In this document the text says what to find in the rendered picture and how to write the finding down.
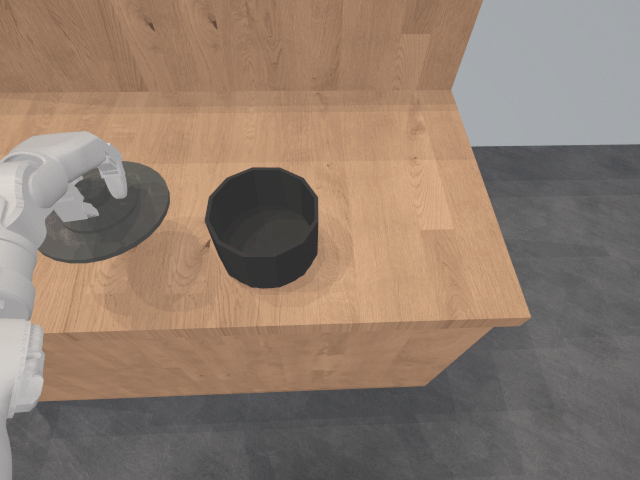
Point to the left robot upper arm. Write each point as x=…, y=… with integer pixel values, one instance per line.
x=21, y=377

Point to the table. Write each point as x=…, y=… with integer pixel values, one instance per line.
x=352, y=95

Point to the knob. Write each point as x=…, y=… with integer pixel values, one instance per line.
x=94, y=190

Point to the robot left forearm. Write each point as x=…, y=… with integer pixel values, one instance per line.
x=31, y=183

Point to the lid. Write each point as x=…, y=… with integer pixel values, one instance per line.
x=122, y=224

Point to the left robot hand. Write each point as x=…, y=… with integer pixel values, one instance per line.
x=78, y=153

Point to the pot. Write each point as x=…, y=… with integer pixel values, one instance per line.
x=264, y=225

